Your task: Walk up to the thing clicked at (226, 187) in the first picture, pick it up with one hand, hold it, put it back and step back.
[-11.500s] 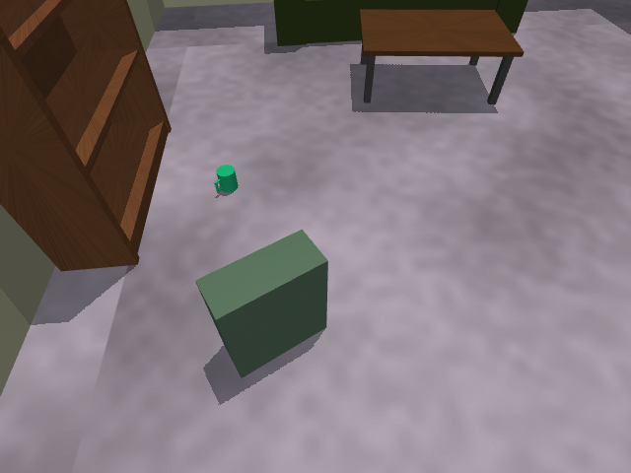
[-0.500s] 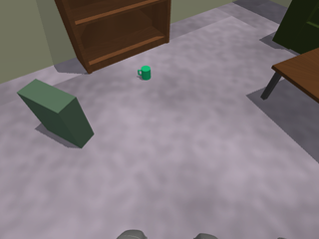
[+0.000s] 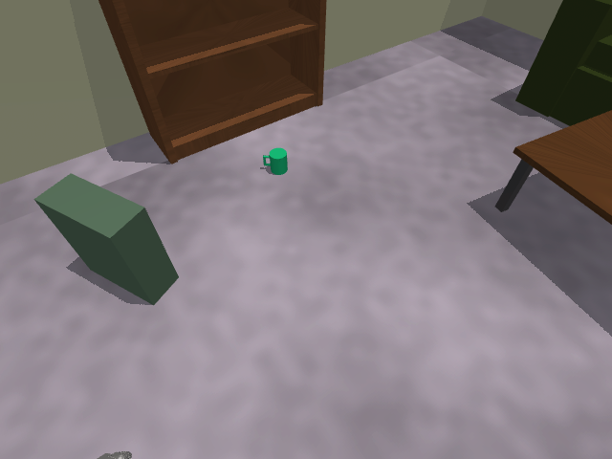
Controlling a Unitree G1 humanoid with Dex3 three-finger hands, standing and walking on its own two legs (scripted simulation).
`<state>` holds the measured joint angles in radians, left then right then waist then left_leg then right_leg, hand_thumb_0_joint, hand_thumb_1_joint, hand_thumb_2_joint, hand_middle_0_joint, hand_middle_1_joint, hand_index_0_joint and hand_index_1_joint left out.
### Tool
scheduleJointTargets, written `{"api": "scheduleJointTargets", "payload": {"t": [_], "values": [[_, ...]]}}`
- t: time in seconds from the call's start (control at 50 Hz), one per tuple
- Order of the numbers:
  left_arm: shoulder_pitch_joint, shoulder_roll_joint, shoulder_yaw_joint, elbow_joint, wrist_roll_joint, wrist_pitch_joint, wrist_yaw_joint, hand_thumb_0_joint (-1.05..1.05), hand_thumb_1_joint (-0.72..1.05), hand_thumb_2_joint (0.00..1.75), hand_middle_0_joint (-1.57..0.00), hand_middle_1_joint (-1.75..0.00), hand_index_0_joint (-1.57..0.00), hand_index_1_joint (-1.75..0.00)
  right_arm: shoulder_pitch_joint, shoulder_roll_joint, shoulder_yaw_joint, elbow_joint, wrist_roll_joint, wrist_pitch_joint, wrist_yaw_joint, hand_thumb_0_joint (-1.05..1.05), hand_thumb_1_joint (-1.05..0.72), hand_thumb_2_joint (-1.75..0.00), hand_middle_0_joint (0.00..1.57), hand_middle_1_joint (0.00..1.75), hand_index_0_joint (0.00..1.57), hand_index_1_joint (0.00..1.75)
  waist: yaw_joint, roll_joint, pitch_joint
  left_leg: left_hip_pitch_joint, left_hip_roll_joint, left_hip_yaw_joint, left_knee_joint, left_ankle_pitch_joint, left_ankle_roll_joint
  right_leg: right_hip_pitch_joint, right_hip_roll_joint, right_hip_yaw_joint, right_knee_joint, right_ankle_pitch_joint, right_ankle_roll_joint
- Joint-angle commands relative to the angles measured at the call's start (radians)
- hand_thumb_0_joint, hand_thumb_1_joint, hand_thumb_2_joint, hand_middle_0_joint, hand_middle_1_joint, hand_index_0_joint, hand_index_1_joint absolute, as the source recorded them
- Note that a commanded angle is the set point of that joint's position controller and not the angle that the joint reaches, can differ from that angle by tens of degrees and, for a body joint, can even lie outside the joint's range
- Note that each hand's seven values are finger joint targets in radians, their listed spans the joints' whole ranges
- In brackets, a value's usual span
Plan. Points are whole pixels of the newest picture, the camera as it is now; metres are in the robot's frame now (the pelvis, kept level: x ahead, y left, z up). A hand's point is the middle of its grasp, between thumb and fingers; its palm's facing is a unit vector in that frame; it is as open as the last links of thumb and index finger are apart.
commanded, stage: walk up
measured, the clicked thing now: (275, 161) +1.49 +0.20 -0.71
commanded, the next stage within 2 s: stand in 0.58 s
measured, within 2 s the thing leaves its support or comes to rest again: neither
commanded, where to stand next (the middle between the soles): +0.07 -0.01 m, yaw -3 degrees
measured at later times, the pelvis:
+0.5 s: pelvis +0.01 +0.00 +0.02, yaw +0 degrees
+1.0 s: pelvis +0.00 -0.02 +0.02, yaw +0 degrees
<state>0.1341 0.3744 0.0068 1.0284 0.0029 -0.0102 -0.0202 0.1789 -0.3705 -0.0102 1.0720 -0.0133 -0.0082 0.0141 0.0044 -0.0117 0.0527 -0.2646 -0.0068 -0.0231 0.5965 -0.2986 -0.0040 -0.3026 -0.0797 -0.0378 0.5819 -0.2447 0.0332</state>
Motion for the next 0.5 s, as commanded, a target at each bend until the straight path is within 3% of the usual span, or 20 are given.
{"api": "scheduleJointTargets", "payload": {"t": [0.0, 0.06, 0.16, 0.3, 0.42, 0.48], "values": [[-0.064, 0.215, 0.043, -0.036, -0.014, -0.032, 0.019, 0.00, 0.90, 0.90, -0.20, -0.30, -0.20, -0.30, -0.085, -0.223, -0.038, -0.039, 0.006, -0.039, -0.017, 0.00, -0.90, -0.90, 0.20, 0.30, 0.20, 0.30, 0.016, 0.038, -0.093, -0.023, 0.108, -0.136, -0.196, 0.142, 0.044, 0.130, -0.060, 0.081, -0.141, 0.069, -0.070], [-0.072, 0.219, 0.038, -0.014, -0.016, -0.030, 0.021, 0.00, 0.90, 0.90, -0.20, -0.30, -0.20, -0.30, -0.096, -0.226, -0.035, -0.023, 0.011, -0.038, -0.022, 0.00, -0.90, -0.90, 0.20, 0.30, 0.20, 0.30, 0.016, 0.026, -0.120, 0.023, 0.108, -0.112, -0.188, 0.266, 0.041, 0.173, -0.070, 0.068, -0.150, 0.186, -0.062], [-0.093, 0.209, 0.033, 0.015, -0.017, -0.021, 0.022, 0.00, 0.90, 0.90, -0.20, -0.30, -0.20, -0.30, -0.107, -0.221, -0.039, 0.005, 0.014, -0.034, -0.028, 0.00, -0.90, -0.90, 0.20, 0.30, 0.20, 0.30, 0.011, 0.036, -0.147, 0.090, 0.120, -0.095, -0.212, 0.367, 0.039, 0.202, -0.076, 0.045, -0.166, 0.239, -0.056], [-0.114, 0.208, 0.031, 0.054, -0.009, -0.018, 0.023, 0.00, 0.90, 0.90, -0.20, -0.30, -0.20, -0.30, -0.155, -0.213, -0.040, 0.019, 0.013, -0.022, -0.025, 0.00, -0.90, -0.90, 0.20, 0.30, 0.20, 0.30, 0.006, 0.019, -0.108, 0.104, 0.118, -0.089, -0.257, 0.309, 0.033, 0.197, -0.078, 0.045, -0.217, 0.214, -0.041], [-0.128, 0.202, 0.031, 0.073, -0.003, -0.018, 0.020, 0.00, 0.90, 0.90, -0.20, -0.30, -0.20, -0.30, -0.186, -0.206, -0.037, 0.023, 0.012, -0.016, -0.017, 0.00, -0.90, -0.90, 0.20, 0.30, 0.20, 0.30, 0.007, 0.023, -0.054, 0.093, 0.120, -0.097, -0.316, 0.194, 0.026, 0.170, -0.067, 0.049, -0.268, 0.098, -0.028], [-0.136, 0.205, 0.035, 0.079, 0.001, -0.022, 0.019, 0.00, 0.90, 0.90, -0.20, -0.30, -0.20, -0.30, -0.179, -0.203, -0.037, 0.028, 0.012, -0.015, -0.015, 0.00, -0.90, -0.90, 0.20, 0.30, 0.20, 0.30, -0.001, 0.008, -0.072, 0.112, 0.112, -0.086, -0.312, 0.192, 0.022, 0.178, -0.073, 0.063, -0.286, 0.090, -0.031]]}}
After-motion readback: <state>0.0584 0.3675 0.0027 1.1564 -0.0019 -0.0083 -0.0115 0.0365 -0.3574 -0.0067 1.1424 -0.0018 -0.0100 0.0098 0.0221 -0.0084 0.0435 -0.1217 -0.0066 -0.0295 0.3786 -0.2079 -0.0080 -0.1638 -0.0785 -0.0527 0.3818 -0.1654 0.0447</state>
